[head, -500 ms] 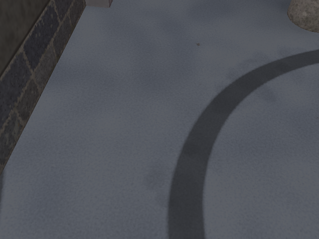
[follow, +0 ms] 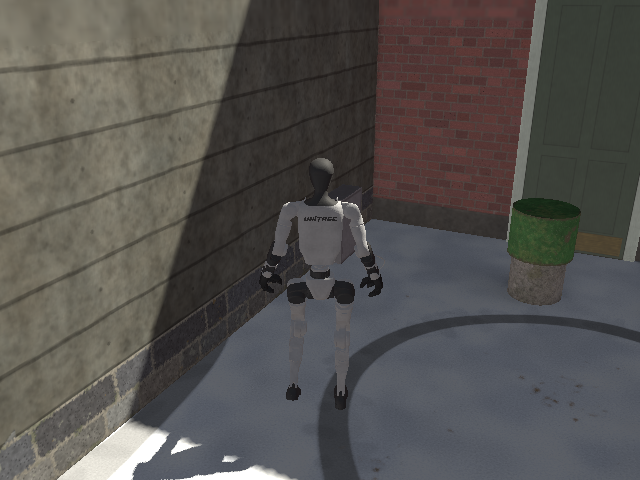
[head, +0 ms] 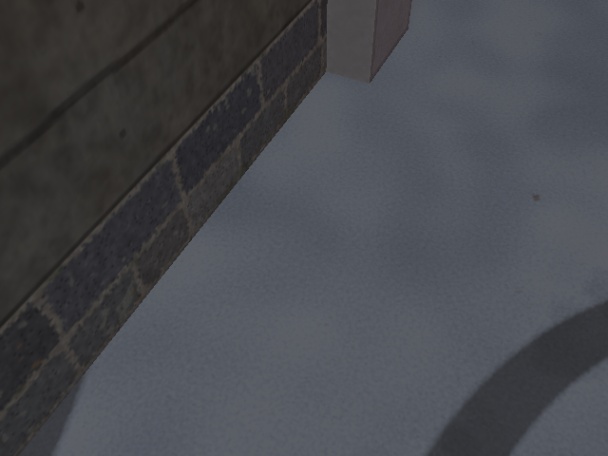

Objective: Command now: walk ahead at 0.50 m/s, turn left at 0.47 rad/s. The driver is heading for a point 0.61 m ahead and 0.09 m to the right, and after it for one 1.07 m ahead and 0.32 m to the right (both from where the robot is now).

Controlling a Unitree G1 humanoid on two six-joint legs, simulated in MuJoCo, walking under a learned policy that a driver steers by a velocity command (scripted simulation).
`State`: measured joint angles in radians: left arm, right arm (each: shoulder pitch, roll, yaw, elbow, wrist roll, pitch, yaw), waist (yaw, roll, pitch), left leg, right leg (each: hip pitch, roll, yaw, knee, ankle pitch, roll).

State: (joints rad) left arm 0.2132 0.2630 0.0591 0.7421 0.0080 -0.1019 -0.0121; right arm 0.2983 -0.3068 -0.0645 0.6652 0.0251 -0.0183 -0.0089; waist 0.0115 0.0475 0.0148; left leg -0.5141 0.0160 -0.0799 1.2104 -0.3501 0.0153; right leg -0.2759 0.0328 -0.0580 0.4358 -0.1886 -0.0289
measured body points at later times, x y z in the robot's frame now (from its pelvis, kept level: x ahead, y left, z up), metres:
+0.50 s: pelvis +0.25 +0.06 +0.01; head +0.28 +0.09 +0.45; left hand +0.34 +0.35 -0.12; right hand +0.38 -0.20 -0.09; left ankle +0.28 +0.16 -0.74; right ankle +0.25 -0.11 -0.64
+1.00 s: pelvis +0.53 -0.02 -0.01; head +0.57 -0.04 +0.44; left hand +0.74 +0.21 -0.11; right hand +0.56 -0.32 -0.12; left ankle +0.47 +0.16 -0.63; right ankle +0.57 -0.10 -0.74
